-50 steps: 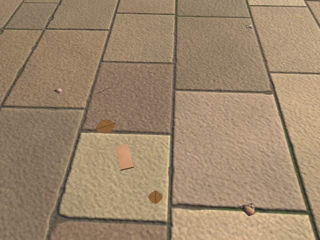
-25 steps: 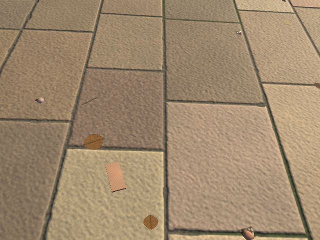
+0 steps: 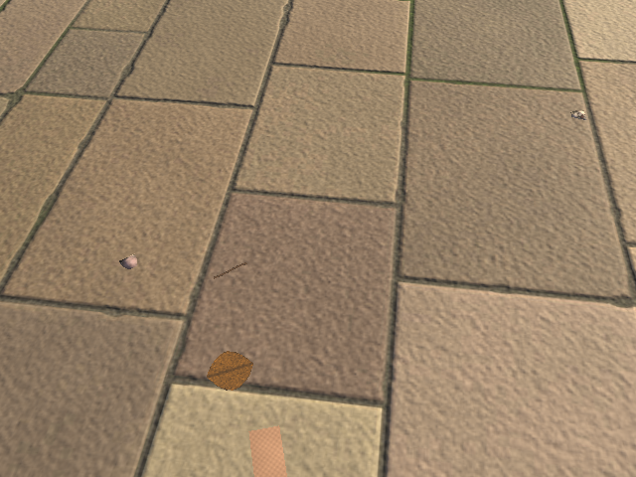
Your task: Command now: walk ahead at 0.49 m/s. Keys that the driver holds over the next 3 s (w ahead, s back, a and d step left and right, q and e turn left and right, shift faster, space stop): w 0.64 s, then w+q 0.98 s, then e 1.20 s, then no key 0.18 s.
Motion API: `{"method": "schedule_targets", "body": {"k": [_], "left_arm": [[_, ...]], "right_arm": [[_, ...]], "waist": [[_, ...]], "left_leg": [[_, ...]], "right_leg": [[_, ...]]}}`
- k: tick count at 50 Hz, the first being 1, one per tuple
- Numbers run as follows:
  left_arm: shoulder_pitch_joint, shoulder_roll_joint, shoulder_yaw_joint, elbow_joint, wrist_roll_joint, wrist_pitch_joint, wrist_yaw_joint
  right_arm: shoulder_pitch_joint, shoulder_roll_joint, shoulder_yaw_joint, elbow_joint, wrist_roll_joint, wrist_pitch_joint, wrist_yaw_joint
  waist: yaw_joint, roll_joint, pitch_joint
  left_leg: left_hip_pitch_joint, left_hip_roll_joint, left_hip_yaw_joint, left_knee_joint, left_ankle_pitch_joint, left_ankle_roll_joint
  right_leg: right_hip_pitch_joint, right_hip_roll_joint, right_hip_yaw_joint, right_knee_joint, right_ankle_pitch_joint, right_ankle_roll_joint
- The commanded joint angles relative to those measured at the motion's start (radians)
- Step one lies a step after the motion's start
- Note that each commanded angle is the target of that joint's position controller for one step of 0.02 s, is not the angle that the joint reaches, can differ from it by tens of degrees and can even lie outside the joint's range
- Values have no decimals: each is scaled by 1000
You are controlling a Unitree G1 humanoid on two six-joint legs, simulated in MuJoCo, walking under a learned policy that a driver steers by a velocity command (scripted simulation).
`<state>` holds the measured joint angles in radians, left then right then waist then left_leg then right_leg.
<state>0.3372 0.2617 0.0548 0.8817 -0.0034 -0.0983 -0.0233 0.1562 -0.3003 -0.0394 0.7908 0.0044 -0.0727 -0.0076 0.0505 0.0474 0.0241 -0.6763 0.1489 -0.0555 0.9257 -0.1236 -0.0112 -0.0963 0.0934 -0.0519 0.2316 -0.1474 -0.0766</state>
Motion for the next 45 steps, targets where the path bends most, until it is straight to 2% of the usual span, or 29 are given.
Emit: {"method": "schedule_targets", "body": {"k": [1, 4, 7, 9, 10, 11, 12, 13, 14, 15, 16, 17, 18, 20, 23, 25, 29, 33, 34, 36, 37, 38, 39, 40, 41, 42, 43, 44, 45], "left_arm": [[-60, 154, 28, -64, -8, -14, 13], [15, 179, 31, -28, -20, -4, 15], [42, 187, 33, -2, -23, 15, 19], [33, 200, 37, 4, -21, 29, 24], [11, 204, 37, 1, -19, 36, 25], [11, 182, 27, -3, -11, 42, 26], [27, 129, 3, -32, 15, 41, 29], [158, 7, -29, -34, 2, 19, 18], [99, 126, -5, -19, -21, 1, 14], [5, 173, 9, -47, -42, -10, 10], [-45, 162, 7, -57, -37, -13, 16], [-70, 151, 10, -61, -19, -10, 20], [-55, 138, 11, -58, -14, -1, 19], [-31, 103, 6, -47, -11, 19, 21], [-110, 92, 4, -76, 0, 33, 26], [-172, 83, 2, -94, 3, 30, 23], [-303, 61, -8, -128, -3, 16, 10], [-416, 67, -12, -172, -11, 4, -10], [-429, 73, -10, -184, -12, 0, -15], [-402, 98, -2, -183, -11, -10, -22], [-357, 116, 7, -171, -10, -14, -22], [-256, 143, 23, -142, -8, -17, -17], [-89, 196, 48, -95, -2, -18, -6], [60, 281, 70, -74, 17, -15, 4], [88, 273, 66, -64, 10, -4, 0], [50, 181, 41, -70, 2, -3, 3], [-27, 148, 31, -78, -5, -4, 6], [-94, 121, 23, -81, 0, -7, 5], [-138, 95, 17, -79, 7, -13, 3]], "right_arm": [[-40, -21, 4, -61, -3, -13, 8], [-135, -25, 7, -93, 9, -19, 22], [-184, -53, 1, -127, 12, -25, 38], [-147, -76, -8, -126, 12, -29, 45], [-70, -97, -21, -108, 11, -30, 44], [85, -143, -46, -61, 9, -29, 37], [269, -223, -69, -29, -1, -24, 27], [301, -279, -80, -7, -5, -18, 35], [285, -166, -51, -23, 1, -20, 39], [208, -131, -39, -36, 1, -22, 37], [136, -119, -34, -50, -3, -23, 36], [95, -97, -29, -54, -8, -25, 38], [77, -82, -24, -54, -17, -30, 39], [81, -79, -26, -42, -11, -39, 41], [116, -107, -35, -13, -6, -42, 31], [141, -114, -36, 3, -4, -34, 21], [196, -131, -39, 36, 4, -23, 10], [266, -135, -42, 82, 11, -5, 6], [272, -138, -44, 89, 14, 1, 3], [259, -151, -51, 92, 18, 11, -4], [243, -163, -55, 89, 18, 15, -6], [218, -164, -54, 82, 17, 19, -7], [213, -134, -42, 71, 8, 20, -7], [267, -52, -16, 41, -7, 10, -4], [354, 16, 3, 47, 8, -7, -2], [278, -100, -28, 47, 38, -14, -2], [206, -129, -39, 21, 48, -15, -4], [175, -119, -42, 17, 37, -12, -9], [178, -102, -47, 19, 29, -2, -10]], "waist": [[-20, -82, 45], [21, -83, 47], [18, -91, 47], [-15, -111, 19], [-65, -116, -25], [-133, -98, -126], [-189, 26, -290], [-113, 302, -389], [-152, 167, -343], [-141, 104, -204], [-112, 22, -132], [-89, 2, -79], [-61, 25, -75], [-40, 29, -69], [-46, 4, -21], [-62, 2, -4], [-108, 8, 30], [-139, 6, 62], [-131, 9, 65], [-99, 23, 47], [-70, 36, 21], [-10, 37, -38], [59, 19, -160], [75, -133, -324], [48, -335, -431], [68, -229, -307], [47, -191, -172], [16, -139, -106], [-15, -147, -62]], "left_leg": [[82, -16, 30, -209, 189, -9], [98, -45, 40, -321, 239, -4], [65, -57, 23, -390, 152, 32], [130, -78, 38, -415, 69, 59], [243, -107, 67, -440, 49, 80], [460, -124, 82, -443, 56, 111], [760, 58, -120, -411, 93, 175], [1050, 239, -595, -551, -157, 325], [1021, 223, -646, -624, -279, 295], [899, 196, -499, -638, -237, 256], [769, 160, -390, -656, -112, 241], [670, 125, -312, -684, -8, 237], [610, 100, -259, -710, 52, 230], [560, 77, -191, -755, 125, 243], [550, 74, -124, -797, 194, 256], [568, 58, -81, -808, 197, 241], [582, 31, -16, -821, 155, 212], [688, 79, -34, -775, 174, 212], [717, 94, -51, -752, 197, 207], [752, 112, -82, -699, 257, 193], [751, 108, -88, -653, 342, 184], [723, 74, -67, -545, 467, 165], [613, 15, -34, -349, 445, 134], [288, -101, 28, 8, 127, 73], [41, -204, -28, 244, -478, 42], [-43, -145, -100, 341, -449, 48], [-73, -100, -70, 337, -352, 55], [-34, -59, -56, 302, -267, 52], [15, -31, -61, 262, -208, 48]], "right_leg": [[-128, -238, 120, -139, 162, -149], [-43, -272, 127, -115, 129, -138], [91, -331, 152, -49, 161, -118], [145, -349, 159, 18, 264, -96], [144, -326, 135, 114, 409, -77], [91, -270, 94, 302, 493, -50], [-100, -202, 40, 628, 245, -12], [-491, -21, 61, 934, -383, 45], [-601, -70, 185, 1045, -431, 31], [-655, -117, 167, 1053, -338, 16], [-626, -168, 136, 1014, -244, 20], [-598, -199, 130, 957, -184, 29], [-536, -223, 137, 925, -141, 34], [-496, -230, 124, 882, -109, 52], [-571, -239, 117, 760, -14, 81], [-598, -235, 111, 642, 87, 91], [-550, -198, 72, 418, 244, 89], [-567, -175, 71, 315, 212, 69], [-569, -170, 80, 293, 181, 59], [-509, -154, 84, 255, 119, 40], [-430, -135, 69, 244, 87, 30], [-273, -108, 43, 213, 93, 10], [-6, -143, 68, 246, 123, -25], [381, -378, 355, 274, 82, -119], [534, -522, 707, 141, -100, -201], [429, -485, 652, 89, -212, -158], [283, -462, 508, 57, -189, -121], [152, -425, 414, 18, -123, -105], [58, -391, 325, -19, -59, -93]]}}
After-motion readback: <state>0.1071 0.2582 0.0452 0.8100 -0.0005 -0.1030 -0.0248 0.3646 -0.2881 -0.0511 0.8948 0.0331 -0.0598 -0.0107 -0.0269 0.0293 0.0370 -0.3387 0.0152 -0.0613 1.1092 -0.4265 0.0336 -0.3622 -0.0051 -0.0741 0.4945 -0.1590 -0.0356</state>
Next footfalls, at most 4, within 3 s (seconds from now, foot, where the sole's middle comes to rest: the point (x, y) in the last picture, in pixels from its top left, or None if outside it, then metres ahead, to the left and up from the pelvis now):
0.22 left None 0.31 0.16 -0.78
0.78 right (387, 423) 0.61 -0.08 -0.78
1.32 left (263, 326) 0.85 0.22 -0.78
1.80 right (293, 223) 1.19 0.17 -0.78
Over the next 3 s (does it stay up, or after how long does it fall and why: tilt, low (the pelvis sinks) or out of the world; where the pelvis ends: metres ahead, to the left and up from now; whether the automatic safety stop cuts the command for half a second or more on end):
stays up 1.05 0.19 0.00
